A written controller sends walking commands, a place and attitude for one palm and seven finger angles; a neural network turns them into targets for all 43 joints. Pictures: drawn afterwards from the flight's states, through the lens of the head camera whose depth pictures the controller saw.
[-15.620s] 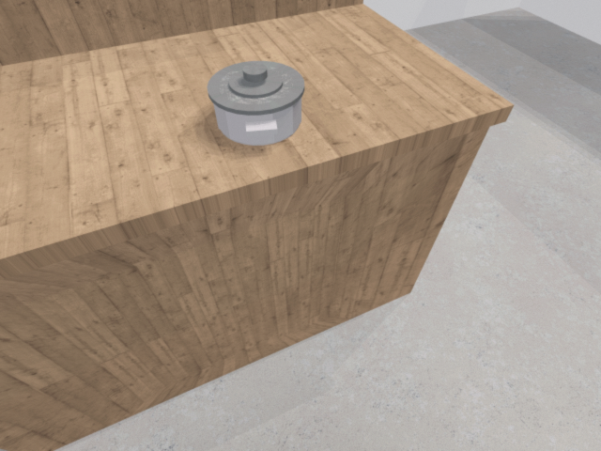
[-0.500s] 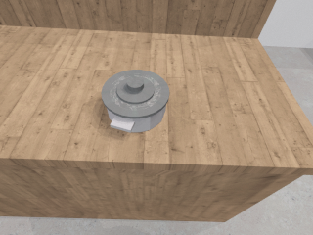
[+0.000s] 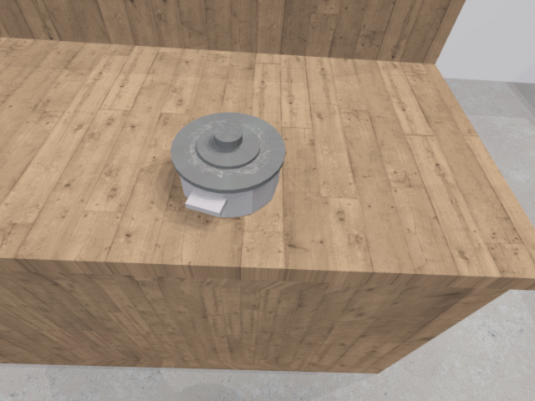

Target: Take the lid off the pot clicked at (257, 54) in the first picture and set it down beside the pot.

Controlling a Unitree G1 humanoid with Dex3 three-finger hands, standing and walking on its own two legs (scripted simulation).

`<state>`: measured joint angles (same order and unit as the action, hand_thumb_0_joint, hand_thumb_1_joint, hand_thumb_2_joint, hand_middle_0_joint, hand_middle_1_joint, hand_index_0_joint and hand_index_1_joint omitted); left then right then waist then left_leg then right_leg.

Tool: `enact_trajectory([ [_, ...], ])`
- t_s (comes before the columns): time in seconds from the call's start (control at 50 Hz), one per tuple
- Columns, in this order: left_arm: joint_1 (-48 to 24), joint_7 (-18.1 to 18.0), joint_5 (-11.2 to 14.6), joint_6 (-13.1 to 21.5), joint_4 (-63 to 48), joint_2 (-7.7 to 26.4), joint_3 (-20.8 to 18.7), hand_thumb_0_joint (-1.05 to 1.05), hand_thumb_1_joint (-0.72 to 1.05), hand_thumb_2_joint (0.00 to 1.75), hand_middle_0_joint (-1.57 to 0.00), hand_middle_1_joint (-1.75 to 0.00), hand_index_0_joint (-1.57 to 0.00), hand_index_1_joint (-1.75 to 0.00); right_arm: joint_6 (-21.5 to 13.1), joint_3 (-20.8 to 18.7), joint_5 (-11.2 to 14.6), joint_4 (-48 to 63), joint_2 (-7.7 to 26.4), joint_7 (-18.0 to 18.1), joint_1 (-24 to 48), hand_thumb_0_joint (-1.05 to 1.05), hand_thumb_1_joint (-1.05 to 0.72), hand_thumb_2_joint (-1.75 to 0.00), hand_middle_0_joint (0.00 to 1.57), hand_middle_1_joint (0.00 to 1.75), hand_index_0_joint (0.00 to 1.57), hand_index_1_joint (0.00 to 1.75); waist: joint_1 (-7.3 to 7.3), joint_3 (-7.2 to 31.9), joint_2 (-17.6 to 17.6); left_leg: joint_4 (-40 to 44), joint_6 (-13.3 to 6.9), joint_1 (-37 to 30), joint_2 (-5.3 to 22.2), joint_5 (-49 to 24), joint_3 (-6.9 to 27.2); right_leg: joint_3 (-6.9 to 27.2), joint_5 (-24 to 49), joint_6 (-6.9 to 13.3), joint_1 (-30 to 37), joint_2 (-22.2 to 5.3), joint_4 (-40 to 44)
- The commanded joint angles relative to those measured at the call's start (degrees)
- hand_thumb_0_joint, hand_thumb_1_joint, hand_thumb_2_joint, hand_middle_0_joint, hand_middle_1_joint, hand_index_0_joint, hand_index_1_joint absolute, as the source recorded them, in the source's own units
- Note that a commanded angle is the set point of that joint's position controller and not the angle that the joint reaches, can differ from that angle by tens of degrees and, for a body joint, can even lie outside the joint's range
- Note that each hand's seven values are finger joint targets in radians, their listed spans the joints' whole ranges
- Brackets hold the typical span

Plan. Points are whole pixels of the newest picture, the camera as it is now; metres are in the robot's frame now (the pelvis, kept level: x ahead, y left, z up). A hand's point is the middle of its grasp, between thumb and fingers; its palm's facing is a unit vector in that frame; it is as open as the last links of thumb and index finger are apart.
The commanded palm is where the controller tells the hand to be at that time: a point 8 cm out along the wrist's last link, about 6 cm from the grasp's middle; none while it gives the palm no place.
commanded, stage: look again from close up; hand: left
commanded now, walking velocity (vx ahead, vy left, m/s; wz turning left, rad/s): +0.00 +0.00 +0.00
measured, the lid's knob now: (228, 136) +0.45 +0.10 +0.15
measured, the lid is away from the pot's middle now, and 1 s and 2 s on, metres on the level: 0.00 0.00 0.00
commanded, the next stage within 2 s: lift the closed hand beside the body in 0.34 s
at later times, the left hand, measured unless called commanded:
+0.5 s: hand out of the picture +0.01 +0.18 -0.17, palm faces +0.06 -0.98 -0.20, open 7.3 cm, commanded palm +0.09 +0.21 -0.05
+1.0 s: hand out of the picture +0.10 +0.19 +0.05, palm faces +0.28 -0.90 -0.33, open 3.2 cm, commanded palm +0.06 +0.24 +0.09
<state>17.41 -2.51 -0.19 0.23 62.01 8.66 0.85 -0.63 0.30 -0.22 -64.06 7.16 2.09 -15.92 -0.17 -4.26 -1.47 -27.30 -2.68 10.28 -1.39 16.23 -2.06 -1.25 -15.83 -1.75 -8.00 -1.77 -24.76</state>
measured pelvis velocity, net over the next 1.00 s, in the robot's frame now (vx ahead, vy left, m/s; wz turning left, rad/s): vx -0.03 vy -0.03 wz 0.03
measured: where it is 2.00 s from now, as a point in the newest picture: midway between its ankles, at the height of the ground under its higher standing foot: outside the picture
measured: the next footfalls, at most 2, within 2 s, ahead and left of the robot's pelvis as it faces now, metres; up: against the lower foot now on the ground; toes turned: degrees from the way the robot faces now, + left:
none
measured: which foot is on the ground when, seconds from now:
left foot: down 0.00-1.00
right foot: down 0.00-1.00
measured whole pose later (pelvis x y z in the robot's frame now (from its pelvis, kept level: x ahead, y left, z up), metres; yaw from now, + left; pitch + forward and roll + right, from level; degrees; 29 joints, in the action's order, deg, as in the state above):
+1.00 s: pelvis -0.03 -0.03 +0.00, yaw +2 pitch -3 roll -1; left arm 39.3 -4.0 1.6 3.4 -17.1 15.2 -6.6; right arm -9.2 0.2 0.6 -30.8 12.5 3.0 -10.9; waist -3.7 -0.1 1.9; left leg -29.6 -0.5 11.6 0.5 14.8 0.3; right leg -3.6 -14.9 0.4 -8.4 0.1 -26.5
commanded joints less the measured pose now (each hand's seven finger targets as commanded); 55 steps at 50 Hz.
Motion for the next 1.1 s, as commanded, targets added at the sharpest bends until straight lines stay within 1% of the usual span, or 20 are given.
enact_trajectory([
  [0.0,5.19,-0.3,-0.23,0.3,-0.87,4.58,-0.92,0.0,0.9,0.9,-0.2,-0.3,-0.2,-0.3,-0.98,-0.88,0.06,1.92,4.95,-0.04,-4.11,0.0,-0.9,-0.9,0.2,0.3,0.2,0.3,-0.31,-0.74,1.67,5.11,-0.04,0.88,6.81,-10.91,6.44,3.72,7.43,3.29,-2.48,-4.65,3.28],
  [0.4,5.67,-0.46,-0.29,0.35,-0.58,3.27,-0.99,0.0,0.9,0.9,-0.2,-0.3,-0.2,-0.3,-1.24,-1.13,0.06,1.39,3.88,0.19,-5.57,0.0,-0.9,-0.9,0.2,0.3,0.2,0.3,-0.2,-0.19,1.93,4.8,-0.37,0.83,7.13,-13.38,6.74,3.4,8.71,3.13,-2.59,-4.35,2.66],
  [0.42,6.78,-2.19,-1.48,1.72,1.14,5.89,-1.27,0.0,0.9,0.9,-0.2,-0.3,-0.2,-0.3,-1.69,-1.18,0.42,5.24,8.29,-0.2,-0.51,0.0,-0.9,-0.9,0.2,0.3,0.2,0.3,-0.86,3.41,4.93,-4.18,1.51,0.64,7.4,-28.61,5.49,4.5,23.65,2.89,-2.23,-5.54,1.05],
  [0.44,-30.67,-2.91,5.35,10.12,-78.32,14.79,0.83,0.0,0.9,0.9,-0.24,-0.35,-0.24,-0.35,-12.53,-1.4,3.8,24.6,14.96,-0.83,-0.41,0.0,-0.9,-0.9,0.2,0.3,0.2,0.3,-0.62,31.38,16.86,3.82,5.11,-12.65,2.71,-27.33,7.73,0.02,18.35,3.66,2.23,-1.21,-2.91],
  [0.46,-19.35,-7.51,4.45,6.22,-76.36,18.58,-3.26,0.0,0.9,0.9,-0.29,-0.4,-0.29,-0.4,-16.93,-1.12,4.81,21.96,10.12,0.91,4.37,0.0,-0.9,-0.9,0.2,0.3,0.2,0.3,-0.03,26.39,13.95,2.0,4.85,-12.79,4.09,-24.27,6.08,-0.13,11.03,3.64,-1.16,0.07,-5.0],
  [0.48,2.65,-8.28,3.02,-1.18,-69.24,6.0,3.83,0.0,0.9,0.9,-0.33,-0.44,-0.33,-0.44,-18.59,-1.03,5.55,22.96,9.56,0.75,5.92,0.0,-0.9,-0.9,0.2,0.3,0.2,0.3,-1.0,20.88,15.41,5.42,5.86,-8.65,4.2,-20.75,6.93,-2.12,4.86,4.3,-3.55,-0.22,-3.97],
  [0.5,9.45,-7.21,3.24,-4.79,-62.59,-5.92,11.96,0.0,0.9,0.9,-0.38,-0.49,-0.38,-0.49,-19.24,-0.46,5.21,21.35,9.88,-0.25,6.58,0.0,-0.9,-0.9,0.2,0.3,0.2,0.3,0.09,10.77,10.98,6.63,4.79,-5.38,3.38,-16.47,7.54,-3.48,6.61,3.76,-4.24,0.32,-1.84],
  [0.52,11.41,-6.5,1.71,-4.72,-59.96,-6.87,13.74,0.0,0.9,0.9,-0.42,-0.54,-0.42,-0.54,-19.66,-0.45,4.01,22.08,11.09,-1.17,6.45,0.0,-0.9,-0.9,0.2,0.3,0.2,0.3,0.28,6.23,7.5,6.75,3.64,-3.67,3.21,-15.84,7.98,-4.09,7.58,3.57,-4.68,0.73,-0.45],
  [0.54,14.82,-5.98,0.11,-4.44,-56.0,-5.72,12.19,0.0,0.9,0.9,-0.46,-0.59,-0.46,-0.59,-18.92,-1.34,3.05,22.97,11.36,-1.83,6.44,0.0,-0.9,-0.9,0.2,0.3,0.2,0.3,-0.05,3.55,2.65,6.21,2.8,-1.4,3.69,-17.41,8.05,-4.95,7.49,3.43,-5.42,1.15,0.01],
  [0.56,21.24,-5.85,-0.45,-3.87,-52.98,-2.46,6.71,0.0,0.9,0.9,-0.51,-0.64,-0.51,-0.64,-17.82,-2.97,2.61,24.75,11.81,-2.37,7.72,0.0,-0.9,-0.9,0.2,0.3,0.2,0.3,-1.76,4.16,-2.86,5.6,2.84,0.27,4.43,-19.34,7.6,-5.44,8.0,3.54,-4.19,1.38,0.34],
  [0.62,29.47,-3.29,-0.57,-0.85,-61.36,5.95,-3.79,0.0,0.9,0.9,-0.64,-0.78,-0.64,-0.78,-13.6,-4.38,1.98,31.91,11.54,-2.96,11.76,0.0,-0.9,-0.9,0.2,0.3,0.2,0.3,-4.05,2.51,-7.3,6.42,3.63,3.87,3.85,-12.82,5.14,-4.86,5.15,3.25,-3.4,1.33,0.17],
  [0.66,27.55,-2.79,0.46,1.75,-69.79,11.02,-9.54,0.0,0.9,0.9,-0.73,-0.88,-0.73,-0.88,-11.88,-4.31,2.43,36.37,11.22,-2.19,13.41,0.0,-0.9,-0.9,0.2,0.3,0.2,0.3,-3.98,1.71,-1.24,6.82,3.7,4.36,3.53,-6.72,3.51,-3.97,3.18,3.39,-3.17,0.86,1.1],
  [0.68,25.27,-2.22,0.63,2.92,-74.16,9.53,-7.83,0.0,0.9,0.9,-0.77,-0.92,-0.77,-0.92,-11.48,-3.59,2.43,38.31,10.62,-1.93,13.53,0.0,-0.9,-0.9,0.2,0.3,0.2,0.3,-3.46,1.32,3.44,7.01,3.52,4.4,2.9,-4.22,2.61,-3.37,2.47,3.33,-4.04,0.79,1.46],
  [0.74,21.48,-1.35,1.25,4.76,-78.39,8.68,-7.18,0.0,0.9,0.9,-0.9,-1.07,-0.9,-1.07,-10.41,-2.7,2.06,40.81,9.88,-0.96,11.95,0.0,-0.9,-0.9,0.2,0.3,0.2,0.3,-2.08,-0.25,3.81,6.41,2.61,3.9,2.67,-0.42,2.52,-2.64,1.11,2.9,-6.79,1.3,2.2],
  [0.76,19.8,-1.59,1.34,5.34,-80.23,10.75,-9.4,0.0,0.9,0.9,-0.95,-1.12,-0.95,-1.12,-10.07,-2.87,1.9,41.24,10.32,-0.7,11.68,0.0,-0.9,-0.9,0.2,0.3,0.2,0.3,-1.52,0.96,2.2,5.42,2.43,3.05,2.75,-0.45,2.11,-2.9,0.78,2.68,-7.24,1.3,3.1],
  [0.78,17.8,-1.33,1.41,5.84,-82.51,9.52,-7.77,0.0,0.9,0.9,-0.99,-1.16,-0.99,-1.16,-9.89,-2.46,1.67,42.13,10.26,-0.33,11.87,0.0,-0.9,-0.9,0.2,0.3,0.2,0.3,-1.08,0.53,3.59,4.96,2.1,2.8,2.38,-0.05,1.67,-2.42,0.22,2.52,-8.14,1.24,3.82],
  [0.86,16.04,-1.89,1.54,7.09,-92.09,13.11,-10.69,0.0,0.9,0.9,-1.17,-1.36,-1.17,-1.36,-10.95,-1.77,1.0,43.12,10.21,0.65,11.19,0.0,-0.9,-0.9,0.2,0.3,0.2,0.3,-1.5,5.53,7.88,2.95,1.56,-1.48,1.78,-2.92,1.35,-1.76,1.37,2.53,-6.69,0.94,4.02],
  [0.92,18.72,-2.13,1.92,7.09,-92.21,12.69,-11.48,0.0,0.9,0.9,-1.3,-1.5,-1.3,-1.5,-11.63,-1.73,0.84,42.37,10.0,1.24,11.36,0.0,-0.9,-0.9,0.2,0.3,0.2,0.3,-2.07,4.47,5.57,3.12,1.42,-1.58,1.76,-2.91,1.52,-1.78,0.33,2.46,-6.24,0.9,4.88],
  [1.06,22.4,-2.85,1.87,8.25,-96.63,17.65,-19.04,0.0,0.9,0.9,-1.3,-1.5,-1.3,-1.5,-13.33,-2.21,0.96,40.09,9.58,1.8,14.05,0.0,-0.9,-0.9,0.2,0.3,0.2,0.3,-3.8,5.6,3.13,2.61,1.22,-3.03,1.79,-5.25,1.12,-1.19,0.37,2.13,-4.95,0.76,6.3],
  [1.08,22.43,-2.63,2.01,8.61,-96.97,15.92,-17.63,0.0,0.9,0.9,-1.3,-1.5,-1.3,-1.5,-13.6,-1.95,0.92,39.99,8.79,1.91,14.44,0.0,-0.9,-0.9,0.2,0.3,0.2,0.3,-3.61,3.83,2.02,2.74,1.13,-2.39,1.76,-4.95,1.08,-1.06,-0.28,2.01,-5.52,0.61,6.83],
])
